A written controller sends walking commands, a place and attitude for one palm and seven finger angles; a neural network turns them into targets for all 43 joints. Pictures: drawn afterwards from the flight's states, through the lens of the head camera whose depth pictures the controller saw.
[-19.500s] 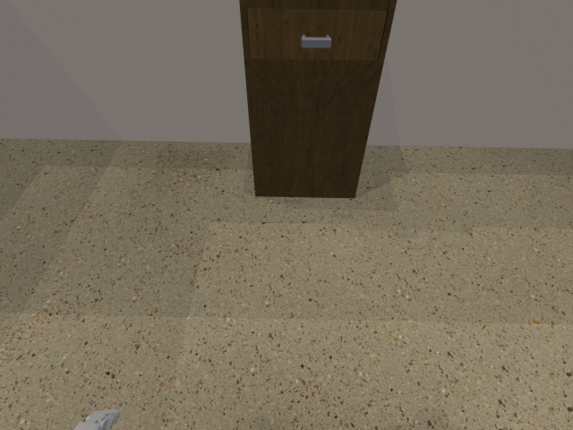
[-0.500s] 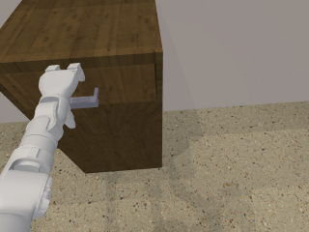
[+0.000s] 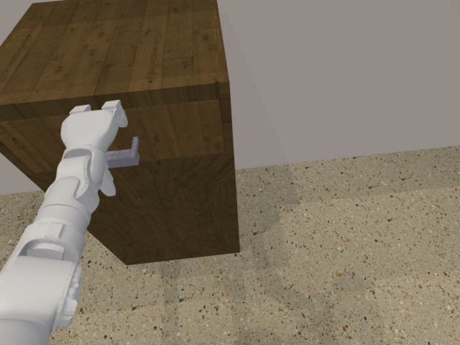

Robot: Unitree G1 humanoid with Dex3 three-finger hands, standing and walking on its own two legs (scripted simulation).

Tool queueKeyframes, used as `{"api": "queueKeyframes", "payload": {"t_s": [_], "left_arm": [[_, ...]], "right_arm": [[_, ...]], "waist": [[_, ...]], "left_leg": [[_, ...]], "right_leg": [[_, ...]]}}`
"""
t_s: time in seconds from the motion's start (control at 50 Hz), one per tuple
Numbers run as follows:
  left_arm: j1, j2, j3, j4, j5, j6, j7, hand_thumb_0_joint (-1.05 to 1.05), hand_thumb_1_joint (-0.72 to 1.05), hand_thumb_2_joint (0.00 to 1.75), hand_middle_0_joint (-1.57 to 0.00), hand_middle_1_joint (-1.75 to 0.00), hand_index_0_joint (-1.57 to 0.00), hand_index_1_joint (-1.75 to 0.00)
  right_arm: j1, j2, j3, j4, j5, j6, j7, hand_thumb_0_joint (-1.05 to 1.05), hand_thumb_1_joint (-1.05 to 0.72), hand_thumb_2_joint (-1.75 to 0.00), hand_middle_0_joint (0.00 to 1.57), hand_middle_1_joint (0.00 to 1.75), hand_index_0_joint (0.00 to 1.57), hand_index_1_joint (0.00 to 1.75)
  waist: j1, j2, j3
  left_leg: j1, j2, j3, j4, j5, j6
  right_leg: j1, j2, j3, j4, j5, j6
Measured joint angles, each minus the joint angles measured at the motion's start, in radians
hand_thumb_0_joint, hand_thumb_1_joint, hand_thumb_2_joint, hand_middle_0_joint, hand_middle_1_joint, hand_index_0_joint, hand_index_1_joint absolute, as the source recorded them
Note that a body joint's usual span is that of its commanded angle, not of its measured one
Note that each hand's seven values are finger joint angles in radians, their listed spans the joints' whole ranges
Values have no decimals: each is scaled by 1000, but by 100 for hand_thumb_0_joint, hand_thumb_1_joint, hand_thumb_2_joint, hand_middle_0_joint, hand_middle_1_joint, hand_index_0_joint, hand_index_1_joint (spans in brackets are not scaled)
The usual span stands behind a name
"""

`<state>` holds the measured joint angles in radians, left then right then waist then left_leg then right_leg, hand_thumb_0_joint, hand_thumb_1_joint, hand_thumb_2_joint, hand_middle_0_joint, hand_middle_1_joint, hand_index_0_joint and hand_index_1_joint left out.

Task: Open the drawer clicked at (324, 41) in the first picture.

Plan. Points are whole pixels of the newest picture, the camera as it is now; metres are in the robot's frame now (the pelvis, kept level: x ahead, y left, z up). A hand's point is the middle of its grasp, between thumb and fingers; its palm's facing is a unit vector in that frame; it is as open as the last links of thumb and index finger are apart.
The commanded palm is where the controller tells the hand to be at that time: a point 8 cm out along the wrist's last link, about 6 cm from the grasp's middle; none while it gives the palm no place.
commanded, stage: re-aim the fingers above the handle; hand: left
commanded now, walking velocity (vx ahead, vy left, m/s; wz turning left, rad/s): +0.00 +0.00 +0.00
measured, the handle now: (115, 151) +0.50 +0.25 +0.02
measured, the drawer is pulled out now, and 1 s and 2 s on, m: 0.00 0.00 0.00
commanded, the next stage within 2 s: lower the fingers behind the handle in 1.16 s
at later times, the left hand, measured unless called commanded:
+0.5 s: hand (85, 160) +0.42 +0.26 +0.10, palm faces +0.05 +0.02 -1.00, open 13.8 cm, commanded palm +0.40 +0.24 +0.15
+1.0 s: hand (74, 164) +0.41 +0.28 +0.09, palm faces +0.01 +0.03 -1.00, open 13.8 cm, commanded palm +0.39 +0.24 +0.14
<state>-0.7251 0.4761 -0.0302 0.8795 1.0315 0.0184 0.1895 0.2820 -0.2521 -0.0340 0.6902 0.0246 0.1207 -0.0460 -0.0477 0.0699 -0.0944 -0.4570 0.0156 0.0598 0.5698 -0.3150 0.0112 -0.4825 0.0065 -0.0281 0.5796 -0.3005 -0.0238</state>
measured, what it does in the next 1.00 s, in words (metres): stands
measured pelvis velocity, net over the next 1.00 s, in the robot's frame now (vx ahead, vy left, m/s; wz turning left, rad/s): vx -0.01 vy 0.00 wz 0.03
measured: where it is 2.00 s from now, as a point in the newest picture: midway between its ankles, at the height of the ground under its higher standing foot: outside the picture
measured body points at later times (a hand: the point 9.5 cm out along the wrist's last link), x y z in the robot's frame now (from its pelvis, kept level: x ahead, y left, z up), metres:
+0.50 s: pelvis +0.00 +0.00 +0.00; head +0.04 -0.03 +0.45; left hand +0.41 +0.25 +0.15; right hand +0.12 -0.26 -0.13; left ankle -0.03 +0.11 -0.73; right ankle -0.02 -0.10 -0.73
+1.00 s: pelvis -0.01 +0.00 +0.00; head +0.04 -0.02 +0.45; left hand +0.40 +0.27 +0.15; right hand +0.09 -0.25 -0.14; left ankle -0.03 +0.11 -0.73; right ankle -0.02 -0.10 -0.73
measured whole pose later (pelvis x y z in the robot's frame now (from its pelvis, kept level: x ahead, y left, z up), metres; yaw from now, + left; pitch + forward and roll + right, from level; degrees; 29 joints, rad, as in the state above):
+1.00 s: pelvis -0.01 +0.00 +0.00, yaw +1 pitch +9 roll +0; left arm -0.64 0.50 -0.08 0.75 1.00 0.08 0.18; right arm 0.26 -0.26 -0.04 0.70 0.03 0.10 -0.05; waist 0.00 0.07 -0.07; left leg -0.43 0.00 0.04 0.57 -0.30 0.01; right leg -0.44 0.00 -0.05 0.57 -0.29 -0.02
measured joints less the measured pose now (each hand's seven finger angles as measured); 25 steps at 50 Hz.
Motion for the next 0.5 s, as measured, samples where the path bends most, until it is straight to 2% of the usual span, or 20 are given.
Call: {"api": "queueKeyframes", "payload": {"t_s": [0.1,0.22,0.28,0.34,0.42,0.5], "left_arm": [[-1,26,-21,12,-18,6,-53,0,-49,31,-33,-121,-32,-121],[113,1,-39,-157,-51,-61,-96,0,-48,31,-32,-121,-32,-120],[175,-23,-37,-214,-50,-86,-73,0,-48,31,-32,-120,-32,-120],[181,-31,-32,-208,-26,-84,-31,0,-49,31,-32,-120,-32,-120],[140,-11,-22,-169,3,-47,18,0,-49,31,-32,-120,-32,-120],[99,11,-34,-152,-17,12,9,0,-49,31,-32,-120,-32,-120]], "right_arm": [[11,-2,4,0,9,-1,-11,1,-90,-89,21,30,20,30],[25,-22,-20,-17,5,3,-10,1,-90,-89,21,30,20,30],[7,-30,-23,-19,8,5,-8,1,-90,-89,21,30,20,30],[-25,-29,-20,-16,8,-2,-8,1,-90,-89,20,30,20,30],[-60,-18,-17,-13,6,-21,-11,1,-91,-89,20,30,20,30],[-67,-9,-13,-8,9,-26,-12,1,-91,-89,20,30,20,30]], "waist": [[3,-5,6],[24,-9,2],[29,-11,2],[32,-18,14],[37,-20,25],[44,-10,16]], "left_leg": [[19,1,-12,-11,6,-4],[44,2,-14,-19,4,-5],[56,2,-12,-17,0,-5],[54,-1,-14,-9,-1,-5],[41,-3,-20,-3,5,-7],[44,-5,-26,-10,11,-6]], "right_leg": [[23,1,-11,-12,1,-4],[51,3,-14,-25,2,-6],[61,2,-11,-20,-2,-5],[59,0,-13,-7,-7,-6],[47,-3,-19,1,-5,-8],[53,-5,-25,-10,0,-7]]}}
